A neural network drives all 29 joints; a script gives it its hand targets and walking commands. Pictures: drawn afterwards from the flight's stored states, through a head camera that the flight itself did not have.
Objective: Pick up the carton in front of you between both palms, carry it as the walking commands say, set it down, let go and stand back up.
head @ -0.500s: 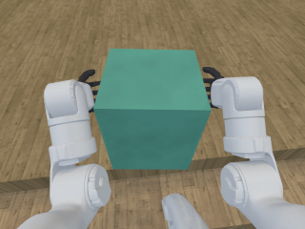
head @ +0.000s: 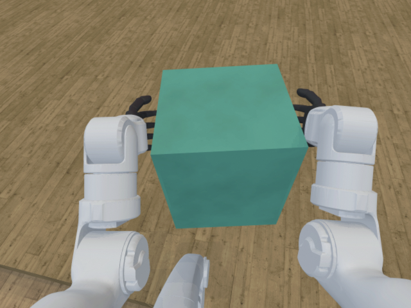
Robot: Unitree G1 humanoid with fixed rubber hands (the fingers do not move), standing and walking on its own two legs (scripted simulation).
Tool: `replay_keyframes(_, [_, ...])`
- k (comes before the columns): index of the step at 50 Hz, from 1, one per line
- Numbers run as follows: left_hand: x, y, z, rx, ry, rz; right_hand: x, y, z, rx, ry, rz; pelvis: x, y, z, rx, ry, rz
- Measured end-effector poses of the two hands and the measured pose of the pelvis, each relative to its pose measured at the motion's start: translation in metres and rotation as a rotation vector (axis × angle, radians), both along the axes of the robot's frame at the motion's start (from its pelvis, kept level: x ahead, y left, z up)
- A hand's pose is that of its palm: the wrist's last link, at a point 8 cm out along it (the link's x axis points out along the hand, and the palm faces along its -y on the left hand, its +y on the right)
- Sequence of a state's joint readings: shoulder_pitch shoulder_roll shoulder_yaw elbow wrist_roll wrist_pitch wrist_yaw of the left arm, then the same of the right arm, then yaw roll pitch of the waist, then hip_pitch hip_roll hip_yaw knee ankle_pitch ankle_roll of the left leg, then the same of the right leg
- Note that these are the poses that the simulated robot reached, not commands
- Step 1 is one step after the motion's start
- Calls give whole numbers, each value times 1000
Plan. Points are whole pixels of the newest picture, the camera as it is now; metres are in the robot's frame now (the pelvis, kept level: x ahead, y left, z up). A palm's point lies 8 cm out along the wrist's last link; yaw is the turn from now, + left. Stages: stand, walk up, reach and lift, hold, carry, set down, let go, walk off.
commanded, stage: carry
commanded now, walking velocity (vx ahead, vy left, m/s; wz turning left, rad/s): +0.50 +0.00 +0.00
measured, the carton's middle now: (223, 152) +0.39 +0.04 +0.08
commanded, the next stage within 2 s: none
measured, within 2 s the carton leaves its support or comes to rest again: neither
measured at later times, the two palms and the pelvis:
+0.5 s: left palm out of the picture +0.72 +0.17 +0.30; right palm out of the picture +0.69 -0.12 +0.30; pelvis +0.32 +0.07 +0.14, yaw -3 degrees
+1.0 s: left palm out of the picture +0.96 +0.16 +0.30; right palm out of the picture +0.97 -0.14 +0.30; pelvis +0.61 +0.01 +0.17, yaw +0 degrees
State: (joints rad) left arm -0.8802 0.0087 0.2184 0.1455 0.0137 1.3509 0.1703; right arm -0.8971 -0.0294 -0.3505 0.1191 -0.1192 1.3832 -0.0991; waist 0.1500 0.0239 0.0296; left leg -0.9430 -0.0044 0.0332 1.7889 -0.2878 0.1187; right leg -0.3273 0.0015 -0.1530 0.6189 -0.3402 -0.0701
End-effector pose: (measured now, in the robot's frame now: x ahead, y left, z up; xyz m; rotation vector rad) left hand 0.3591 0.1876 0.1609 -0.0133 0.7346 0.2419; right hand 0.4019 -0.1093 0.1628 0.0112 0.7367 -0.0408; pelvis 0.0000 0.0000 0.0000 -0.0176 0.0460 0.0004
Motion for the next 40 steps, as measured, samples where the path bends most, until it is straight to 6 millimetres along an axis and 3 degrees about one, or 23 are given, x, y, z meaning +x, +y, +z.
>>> replay_keyframes(4, [59, -2, 49, 30, -91, -14, 53, -2, 41, 29, -92, -13, 55, 11, 12, 21, 3, -16])
replay_keyframes(8, [127, -5, 79, 41, -96, -51, 107, -7, 64, 18, -99, -41, 118, 27, 23, 68, 11, -17])
replay_keyframes(13, [228, -17, 89, 7, -37, -151, 170, -18, 73, -10, -39, -122, 202, 57, 39, 88, 14, -8])
replay_keyframes(16, [275, -24, 86, -36, 24, -202, 193, -24, 72, -60, 25, -174, 234, 66, 62, 79, -6, -14])
replay_keyframes(20, [314, -24, 95, -59, 78, -201, 225, -23, 86, -75, 80, -184, 273, 70, 99, 77, -15, -27])
replay_keyframes(24, [355, -17, 129, -63, 31, -191, 272, -17, 122, -64, 33, -186, 312, 71, 130, 48, -9, -44])
replay_keyframes(29, [408, -8, 173, -71, -63, -171, 338, -9, 175, -62, -60, -176, 368, 62, 152, 32, 17, -44])
replay_keyframes(32, [440, -5, 191, -63, -78, -156, 377, -7, 195, -68, -76, -154, 409, 52, 158, 31, 28, -37])
replay_keyframes(36, [485, -9, 200, -42, -63, -139, 431, -11, 203, -79, -61, -114, 468, 35, 157, 29, 29, -27])
replay_keyframes(40, [525, -18, 190, 6, -33, -118, 484, -21, 188, -62, -34, -73, 520, 19, 147, 19, 15, -6])
